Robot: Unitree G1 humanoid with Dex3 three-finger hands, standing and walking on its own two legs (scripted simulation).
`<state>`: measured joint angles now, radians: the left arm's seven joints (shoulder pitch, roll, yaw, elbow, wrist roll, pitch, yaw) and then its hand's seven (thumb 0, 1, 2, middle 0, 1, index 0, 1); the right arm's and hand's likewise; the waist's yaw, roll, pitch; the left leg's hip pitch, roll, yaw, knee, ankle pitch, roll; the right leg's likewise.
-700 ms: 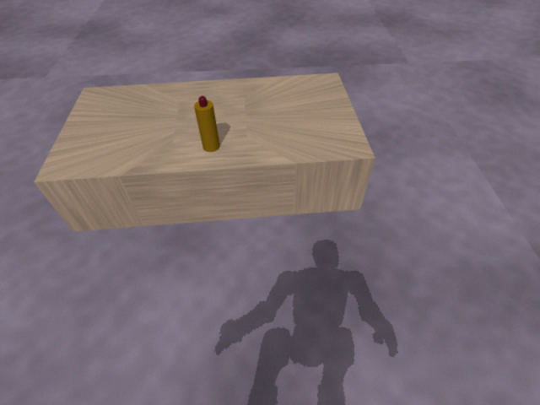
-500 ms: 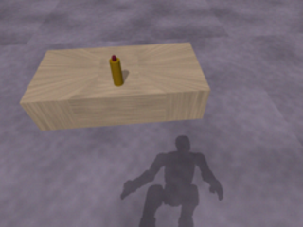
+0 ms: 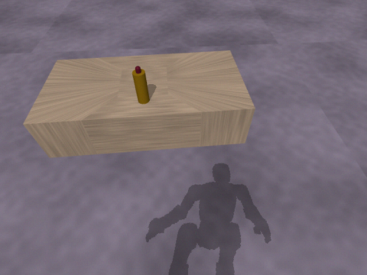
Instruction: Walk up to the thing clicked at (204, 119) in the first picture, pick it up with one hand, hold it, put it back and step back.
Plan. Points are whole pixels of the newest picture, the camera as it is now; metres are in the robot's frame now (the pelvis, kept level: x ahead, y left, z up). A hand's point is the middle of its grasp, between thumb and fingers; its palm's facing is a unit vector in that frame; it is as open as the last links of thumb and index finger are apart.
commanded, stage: stand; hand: left
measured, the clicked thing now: (140, 84) +1.20 +0.28 -0.33
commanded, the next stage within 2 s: walk up in 0.42 s
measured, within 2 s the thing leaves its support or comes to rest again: neither
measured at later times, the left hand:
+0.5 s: hand out of the picture +0.08 +0.25 -0.15, palm faces -0.01 -0.94 -0.33, open 7.4 cm
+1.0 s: hand (63, 270) +0.18 +0.33 -0.16, palm faces +0.02 -0.95 -0.32, open 7.4 cm
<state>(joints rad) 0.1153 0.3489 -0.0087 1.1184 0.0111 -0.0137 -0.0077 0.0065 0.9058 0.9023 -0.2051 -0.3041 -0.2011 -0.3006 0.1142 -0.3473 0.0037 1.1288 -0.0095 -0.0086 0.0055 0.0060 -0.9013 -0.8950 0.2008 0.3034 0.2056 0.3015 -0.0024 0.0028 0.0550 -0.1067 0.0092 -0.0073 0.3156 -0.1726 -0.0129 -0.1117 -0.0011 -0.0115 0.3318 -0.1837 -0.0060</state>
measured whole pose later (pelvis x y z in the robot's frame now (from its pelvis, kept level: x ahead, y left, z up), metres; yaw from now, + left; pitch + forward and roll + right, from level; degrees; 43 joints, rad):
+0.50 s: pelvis +0.01 +0.00 +0.00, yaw +0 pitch -1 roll +0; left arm 0.15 0.36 0.04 1.07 0.03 -0.02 -0.04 0.01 0.90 0.90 -0.21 -0.30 -0.20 -0.30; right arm 0.17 -0.35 -0.03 1.08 -0.03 -0.02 0.04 0.01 -0.90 -0.89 0.20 0.30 0.21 0.30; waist 0.00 0.00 0.03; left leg -0.15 0.00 -0.02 0.43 -0.34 0.03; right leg -0.16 0.00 -0.02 0.46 -0.39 -0.04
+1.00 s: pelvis +0.16 +0.05 -0.01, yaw +4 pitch -3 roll +0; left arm 0.29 0.44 0.06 0.94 0.02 -0.03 -0.07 0.01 0.91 0.90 -0.20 -0.30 -0.20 -0.30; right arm 0.28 -0.38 -0.06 0.88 -0.01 -0.08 0.05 0.00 -0.90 -0.89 0.20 0.30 0.21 0.30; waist 0.00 -0.07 0.08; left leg -0.18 0.00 0.06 0.48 -0.25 0.03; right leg -0.45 -0.07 0.04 0.98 -0.34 -0.02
